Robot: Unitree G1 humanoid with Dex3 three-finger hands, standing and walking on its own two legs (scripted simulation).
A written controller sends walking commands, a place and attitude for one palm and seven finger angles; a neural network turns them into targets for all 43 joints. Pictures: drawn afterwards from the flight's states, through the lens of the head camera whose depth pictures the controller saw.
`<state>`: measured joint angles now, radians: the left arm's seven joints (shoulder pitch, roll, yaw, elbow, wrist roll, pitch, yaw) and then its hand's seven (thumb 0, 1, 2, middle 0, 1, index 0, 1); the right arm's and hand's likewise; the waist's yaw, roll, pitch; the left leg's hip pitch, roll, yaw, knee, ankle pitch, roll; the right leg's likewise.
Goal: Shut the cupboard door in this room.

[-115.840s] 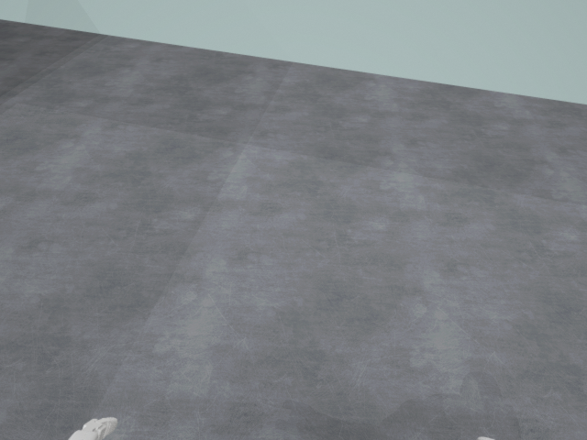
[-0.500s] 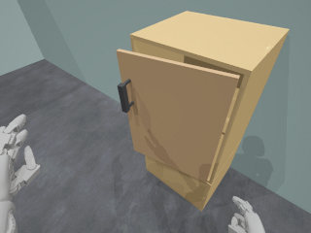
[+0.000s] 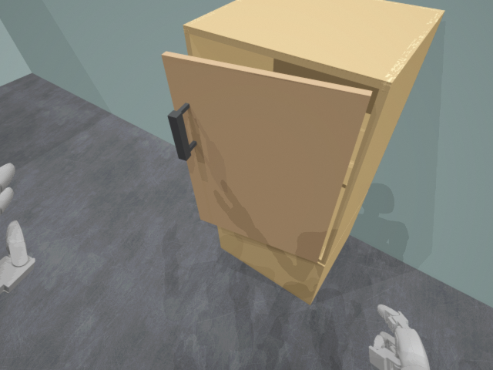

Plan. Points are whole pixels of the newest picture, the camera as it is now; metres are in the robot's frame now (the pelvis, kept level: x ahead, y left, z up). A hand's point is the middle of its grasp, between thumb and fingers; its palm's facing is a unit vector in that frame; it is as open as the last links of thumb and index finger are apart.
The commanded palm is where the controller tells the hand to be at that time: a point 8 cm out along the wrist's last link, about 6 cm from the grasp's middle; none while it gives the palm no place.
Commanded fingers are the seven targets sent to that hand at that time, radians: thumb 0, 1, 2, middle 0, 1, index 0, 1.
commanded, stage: step back with the hand held close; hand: left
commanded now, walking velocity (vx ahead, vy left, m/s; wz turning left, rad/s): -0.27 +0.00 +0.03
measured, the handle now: (184, 131) +0.62 +0.19 +0.03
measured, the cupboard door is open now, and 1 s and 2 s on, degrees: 11 11 11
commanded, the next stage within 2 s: stop stepping back and stand still in 0.80 s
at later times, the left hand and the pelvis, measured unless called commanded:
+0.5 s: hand out of the picture +0.05 +0.29 +0.17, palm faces +0.56 -0.70 -0.45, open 7.4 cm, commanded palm +0.00 +0.32 +0.18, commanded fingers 0.00 0.90 0.90 -0.20 -0.30 -0.20 -0.30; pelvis -0.10 +0.00 -0.01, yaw +6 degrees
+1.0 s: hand out of the picture -0.09 +0.32 +0.19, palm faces +0.59 -0.75 -0.30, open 7.4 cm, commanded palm -0.13 +0.35 +0.18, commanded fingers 0.00 0.90 0.90 -0.20 -0.30 -0.20 -0.30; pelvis -0.25 +0.04 -0.02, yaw +3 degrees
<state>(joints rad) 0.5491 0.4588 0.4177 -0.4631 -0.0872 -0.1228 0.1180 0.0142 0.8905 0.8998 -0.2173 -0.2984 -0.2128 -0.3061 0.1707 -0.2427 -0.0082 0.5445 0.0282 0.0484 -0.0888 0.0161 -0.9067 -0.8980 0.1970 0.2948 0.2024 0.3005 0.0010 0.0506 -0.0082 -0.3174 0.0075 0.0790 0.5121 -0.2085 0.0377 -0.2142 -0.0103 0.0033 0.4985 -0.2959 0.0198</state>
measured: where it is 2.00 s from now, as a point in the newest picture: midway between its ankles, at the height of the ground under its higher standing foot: outside the picture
